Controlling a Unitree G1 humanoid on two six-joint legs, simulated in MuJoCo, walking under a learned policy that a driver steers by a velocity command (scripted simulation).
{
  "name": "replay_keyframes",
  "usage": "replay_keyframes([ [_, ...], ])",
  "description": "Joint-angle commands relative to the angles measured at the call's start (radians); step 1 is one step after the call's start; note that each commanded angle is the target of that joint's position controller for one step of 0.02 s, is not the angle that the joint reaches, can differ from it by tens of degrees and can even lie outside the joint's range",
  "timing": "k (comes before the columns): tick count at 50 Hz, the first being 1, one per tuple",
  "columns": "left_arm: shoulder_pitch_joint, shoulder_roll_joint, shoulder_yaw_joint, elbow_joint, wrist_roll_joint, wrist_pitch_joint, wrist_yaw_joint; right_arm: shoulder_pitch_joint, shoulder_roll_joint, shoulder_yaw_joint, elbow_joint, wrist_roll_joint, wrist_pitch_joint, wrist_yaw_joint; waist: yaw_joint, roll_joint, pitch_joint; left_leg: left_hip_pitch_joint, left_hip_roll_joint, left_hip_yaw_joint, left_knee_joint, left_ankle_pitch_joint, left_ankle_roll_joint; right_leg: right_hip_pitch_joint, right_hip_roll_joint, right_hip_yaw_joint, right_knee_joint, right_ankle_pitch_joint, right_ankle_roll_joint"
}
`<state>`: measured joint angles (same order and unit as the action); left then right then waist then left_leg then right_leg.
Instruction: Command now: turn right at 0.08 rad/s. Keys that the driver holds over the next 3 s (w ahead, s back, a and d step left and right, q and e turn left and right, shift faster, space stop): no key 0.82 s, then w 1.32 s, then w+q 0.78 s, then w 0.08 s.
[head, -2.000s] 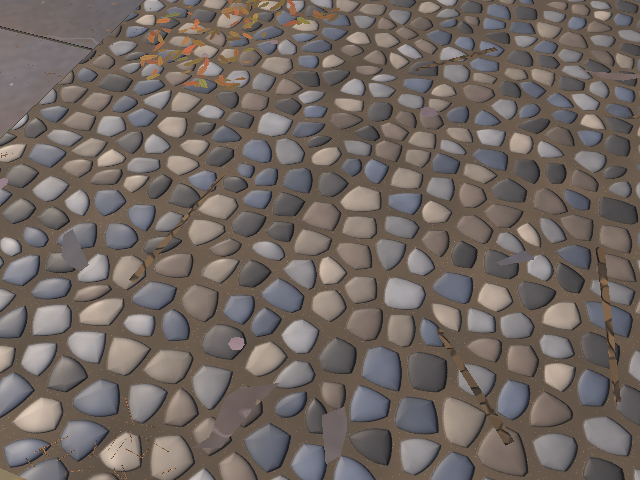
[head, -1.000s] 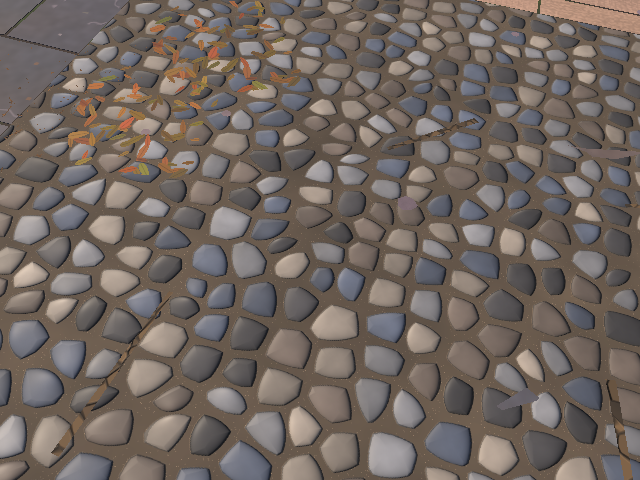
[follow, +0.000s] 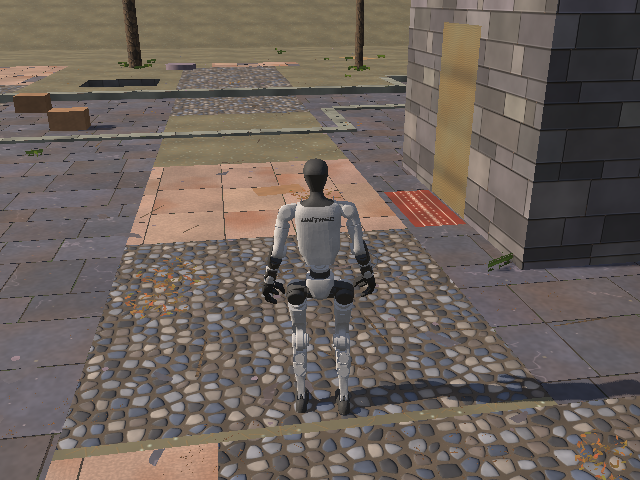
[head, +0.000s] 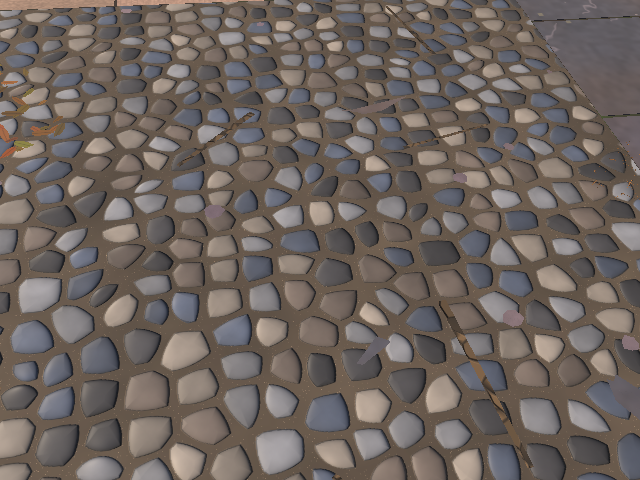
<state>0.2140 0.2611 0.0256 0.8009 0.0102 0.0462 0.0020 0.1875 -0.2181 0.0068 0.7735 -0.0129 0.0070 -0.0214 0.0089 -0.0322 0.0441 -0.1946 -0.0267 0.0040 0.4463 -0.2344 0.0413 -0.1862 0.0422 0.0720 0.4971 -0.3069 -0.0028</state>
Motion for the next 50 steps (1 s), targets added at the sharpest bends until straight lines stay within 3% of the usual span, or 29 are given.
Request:
replay_keyframes([
  [1,0.017,0.089,0.013,-0.019,0.009,-0.017,0.012,0.001,-0.153,-0.040,-0.034,0.003,-0.009,-0.002,-0.001,0.136,-0.088,0.029,0.170,-0.166,-0.068,0.308,0.047,0.105,-0.051,0.038,-0.147,0.214,0.003],
  [2,0.016,0.119,0.016,-0.016,0.017,-0.023,0.016,0.013,-0.151,-0.042,-0.034,-0.001,-0.010,0.003,-0.020,0.099,-0.084,-0.009,0.144,-0.154,-0.067,0.209,0.029,0.129,-0.106,0.085,-0.130,0.295,-0.002],
  [3,-0.002,0.134,0.023,0.010,0.001,-0.023,0.015,0.029,-0.128,-0.039,-0.022,0.007,-0.008,0.007,-0.044,-0.009,-0.038,0.010,0.094,-0.111,-0.108,0.110,0.017,0.037,-0.099,0.087,-0.105,0.267,-0.022],
  [4,-0.003,0.099,0.015,0.014,-0.001,-0.028,0.012,0.007,-0.144,-0.041,-0.005,0.004,-0.004,0.004,-0.017,0.012,-0.022,0.037,0.092,-0.106,-0.094,0.085,0.011,0.002,-0.096,0.091,-0.127,0.217,-0.025],
  [5,0.002,0.090,0.010,0.027,0.001,-0.032,0.013,-0.005,-0.140,-0.042,0.002,0.003,-0.002,0.003,-0.012,0.009,-0.016,0.047,0.095,-0.106,-0.090,0.090,0.011,-0.012,-0.095,0.091,-0.143,0.198,-0.023],
  [23,0.034,0.078,-0.008,0.227,0.000,-0.047,0.030,0.048,-0.121,-0.031,0.210,0.003,-0.006,0.000,-0.014,0.034,0.003,0.036,0.103,-0.118,-0.134,0.062,0.004,0.003,-0.104,0.091,-0.200,0.140,-0.044],
  [41,0.087,0.023,-0.027,0.324,-0.002,-0.050,0.038,0.111,-0.069,-0.014,0.321,0.003,-0.008,-0.011,-0.015,0.031,0.015,0.028,0.103,-0.114,-0.120,0.088,0.004,-0.009,-0.100,0.075,-0.188,0.164,-0.044],
  [42,0.099,0.018,-0.028,0.329,0.000,-0.049,0.038,0.120,-0.065,-0.013,0.326,0.002,-0.007,-0.011,-0.015,0.032,-0.006,0.035,0.094,-0.112,-0.126,0.006,0.006,-0.004,-0.092,0.071,-0.194,0.084,-0.047],
  [44,0.107,0.042,-0.016,0.323,0.003,-0.043,0.037,0.124,-0.090,-0.026,0.322,-0.001,0.000,-0.010,-0.014,0.034,0.015,-0.005,0.060,-0.104,-0.095,-0.266,0.030,-0.050,-0.057,0.062,-0.161,-0.188,-0.073],
  [46,0.105,0.040,-0.010,0.305,0.010,-0.037,0.030,0.125,-0.089,-0.033,0.308,-0.006,0.007,-0.003,-0.015,0.038,0.096,-0.085,0.062,-0.140,-0.087,-0.472,0.065,-0.141,-0.054,0.089,-0.142,-0.394,-0.106],
  [48,0.103,0.013,-0.012,0.287,0.012,-0.047,0.027,0.147,-0.069,-0.033,0.302,-0.007,-0.001,-0.001,-0.022,0.042,0.120,-0.087,0.086,-0.194,-0.079,-0.478,0.089,-0.181,-0.065,0.115,-0.110,-0.384,-0.118],
  [50,0.086,0.006,-0.009,0.266,0.012,-0.065,0.021,0.185,-0.081,-0.042,0.302,-0.007,-0.014,0.002,-0.037,0.062,0.083,-0.021,0.124,-0.267,-0.112,-0.449,0.116,-0.202,-0.053,0.100,-0.068,-0.293,-0.114],
])
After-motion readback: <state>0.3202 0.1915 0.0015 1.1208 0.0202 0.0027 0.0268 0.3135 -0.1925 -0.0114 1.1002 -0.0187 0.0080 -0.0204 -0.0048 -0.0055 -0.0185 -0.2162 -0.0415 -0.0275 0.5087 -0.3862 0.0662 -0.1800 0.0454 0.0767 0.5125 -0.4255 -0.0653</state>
